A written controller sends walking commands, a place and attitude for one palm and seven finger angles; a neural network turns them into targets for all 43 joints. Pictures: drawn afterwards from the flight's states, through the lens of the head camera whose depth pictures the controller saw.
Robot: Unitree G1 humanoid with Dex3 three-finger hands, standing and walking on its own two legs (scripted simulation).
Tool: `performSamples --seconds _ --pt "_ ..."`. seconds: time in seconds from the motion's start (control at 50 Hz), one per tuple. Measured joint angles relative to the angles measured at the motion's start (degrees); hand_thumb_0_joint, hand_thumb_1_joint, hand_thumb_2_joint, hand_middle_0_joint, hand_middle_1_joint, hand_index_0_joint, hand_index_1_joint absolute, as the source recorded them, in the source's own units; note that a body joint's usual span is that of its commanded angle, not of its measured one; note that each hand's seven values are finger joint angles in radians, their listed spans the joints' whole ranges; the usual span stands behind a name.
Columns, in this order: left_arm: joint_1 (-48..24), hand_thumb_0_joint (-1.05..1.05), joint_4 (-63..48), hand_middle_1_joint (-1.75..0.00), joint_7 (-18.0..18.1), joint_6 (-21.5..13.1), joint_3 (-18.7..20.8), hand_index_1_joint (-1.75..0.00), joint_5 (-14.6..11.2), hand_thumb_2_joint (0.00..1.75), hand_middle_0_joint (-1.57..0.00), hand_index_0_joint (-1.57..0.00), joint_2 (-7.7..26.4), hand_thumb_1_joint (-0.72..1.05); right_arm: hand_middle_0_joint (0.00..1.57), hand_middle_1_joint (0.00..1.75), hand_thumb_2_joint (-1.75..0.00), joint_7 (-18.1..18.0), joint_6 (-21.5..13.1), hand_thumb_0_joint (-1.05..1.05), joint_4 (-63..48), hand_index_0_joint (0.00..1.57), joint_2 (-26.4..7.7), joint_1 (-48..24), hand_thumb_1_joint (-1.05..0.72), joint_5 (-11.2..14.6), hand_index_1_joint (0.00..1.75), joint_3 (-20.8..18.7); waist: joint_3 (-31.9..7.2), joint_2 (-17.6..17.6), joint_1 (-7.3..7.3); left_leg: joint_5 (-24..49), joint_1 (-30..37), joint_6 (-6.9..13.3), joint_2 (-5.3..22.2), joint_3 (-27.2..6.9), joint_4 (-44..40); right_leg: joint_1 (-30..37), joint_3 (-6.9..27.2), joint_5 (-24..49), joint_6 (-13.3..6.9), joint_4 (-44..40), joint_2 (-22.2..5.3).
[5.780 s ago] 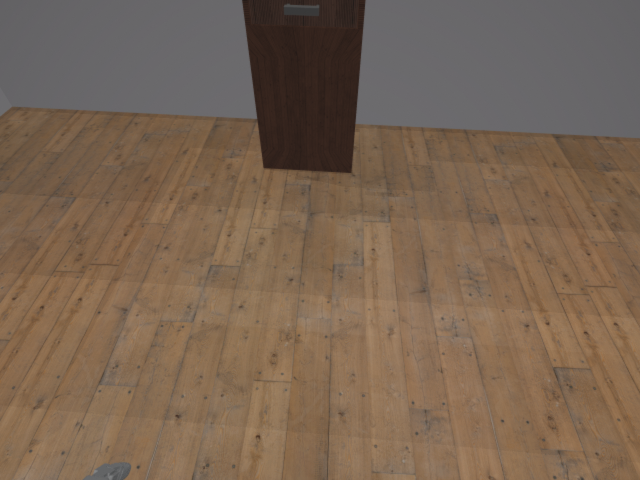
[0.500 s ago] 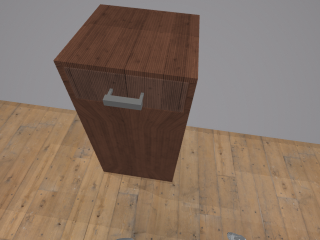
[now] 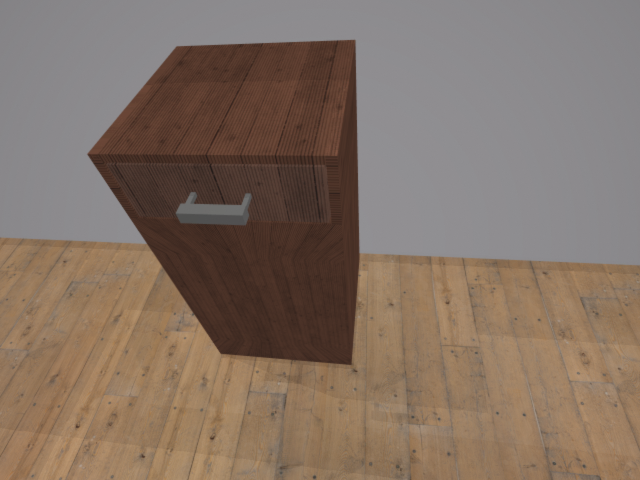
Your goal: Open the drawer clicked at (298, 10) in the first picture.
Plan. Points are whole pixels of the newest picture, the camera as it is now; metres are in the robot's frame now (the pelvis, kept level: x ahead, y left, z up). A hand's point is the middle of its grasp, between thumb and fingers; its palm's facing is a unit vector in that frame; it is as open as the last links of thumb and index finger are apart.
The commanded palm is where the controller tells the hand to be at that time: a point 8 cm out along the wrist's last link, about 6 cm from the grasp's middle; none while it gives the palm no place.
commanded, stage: come to a stop and stand still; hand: left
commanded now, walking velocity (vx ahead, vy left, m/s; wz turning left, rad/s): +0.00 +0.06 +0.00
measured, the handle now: (216, 205) +0.57 +0.24 -0.02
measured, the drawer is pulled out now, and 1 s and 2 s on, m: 0.00 0.00 0.00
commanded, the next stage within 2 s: look again from close up in 0.70 s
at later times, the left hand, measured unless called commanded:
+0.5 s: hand out of the picture -0.01 +0.23 -0.19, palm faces +0.05 -0.99 -0.16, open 7.4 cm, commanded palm none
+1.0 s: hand out of the picture +0.00 +0.24 -0.19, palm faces +0.00 -0.98 -0.21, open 7.4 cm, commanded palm none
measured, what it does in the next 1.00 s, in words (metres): steps on the spot: left foot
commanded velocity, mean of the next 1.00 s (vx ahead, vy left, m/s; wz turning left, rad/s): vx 0.00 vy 0.00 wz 0.00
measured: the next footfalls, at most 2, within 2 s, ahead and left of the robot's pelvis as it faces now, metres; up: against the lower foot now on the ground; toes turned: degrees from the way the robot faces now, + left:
left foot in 0.24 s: +0.05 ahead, +0.16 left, +0.00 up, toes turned +5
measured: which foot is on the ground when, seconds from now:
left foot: up 0.00-0.22, down 0.24-1.00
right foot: down 0.00-1.00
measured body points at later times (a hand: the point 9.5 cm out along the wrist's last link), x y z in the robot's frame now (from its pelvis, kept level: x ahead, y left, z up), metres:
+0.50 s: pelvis -0.01 +0.06 -0.01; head -0.01 +0.07 +0.44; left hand -0.02 +0.28 -0.17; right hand +0.05 -0.17 -0.16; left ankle -0.04 +0.17 -0.75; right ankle +0.00 -0.08 -0.75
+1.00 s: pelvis -0.01 +0.07 -0.02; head -0.01 +0.06 +0.43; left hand +0.00 +0.29 -0.17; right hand -0.02 -0.14 -0.18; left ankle -0.04 +0.17 -0.75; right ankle +0.00 -0.08 -0.75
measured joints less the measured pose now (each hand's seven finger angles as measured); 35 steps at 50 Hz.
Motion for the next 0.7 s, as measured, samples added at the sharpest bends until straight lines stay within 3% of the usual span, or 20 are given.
performSamples --seconds 0.14,0.24,0.34,0.42,0.7 --pt "0.19 0.00 1.21 -0.30 0.07 0.28 0.19 -0.30 0.39 0.90 -0.20 -0.20 0.77 0.92 0.20 0.30 -0.90 -0.31 -0.24 0.00 -0.76 0.20 0.41 -3.04 -0.91 0.60 0.30 0.76 1.30 -0.73 1.34 -3.49 4.06 0.33 0.17 0.50 -9.80 -1.15 -0.03 0.71 0.75 0.32 -0.81" --pt "0.99 0.00 3.34 -0.30 -0.03 1.43 0.30 -0.30 -0.09 0.90 -0.20 -0.20 1.56 0.91 0.20 0.30 -0.90 -0.49 -2.52 0.00 -2.34 0.20 1.38 -5.32 -0.91 0.70 0.30 1.75 0.30 -0.17 1.32 4.89 10.80 1.80 1.33 1.10 -25.82 -2.76 -0.60 -0.56 2.22 3.73 0.59" --pt "0.45 0.00 5.12 -0.30 -0.14 2.11 0.13 -0.30 -0.22 0.90 -0.20 -0.20 2.50 0.91 0.20 0.30 -0.90 -1.15 -3.18 0.00 -1.22 0.20 4.21 -6.29 -0.92 0.40 0.30 2.92 -0.65 -2.64 1.69 2.94 11.58 1.90 0.90 1.14 -25.81 -2.19 -0.36 -0.82 3.49 4.10 0.13" --pt "0.13 0.00 6.18 -0.30 -0.43 1.36 -0.79 -0.30 -0.27 0.90 -0.20 -0.20 1.80 0.91 0.20 0.30 -0.90 -1.56 -3.76 0.00 -0.44 0.20 4.33 -6.42 -0.94 0.56 0.30 3.37 -0.92 -3.01 1.73 3.78 12.81 2.51 0.48 1.54 -27.48 -0.63 -0.03 0.43 4.14 1.52 -0.13" --pt "-0.63 0.00 7.86 -0.30 -0.06 0.64 -1.68 -0.30 -0.63 0.90 -0.20 -0.20 0.90 0.92 0.20 0.30 -0.90 -1.89 -4.47 0.00 3.05 0.20 5.08 -1.80 -0.92 0.74 0.30 4.14 0.12 -2.83 0.00 3.91 15.19 3.48 -0.31 2.43 -29.48 1.63 0.80 1.11 5.22 -0.84 -0.75"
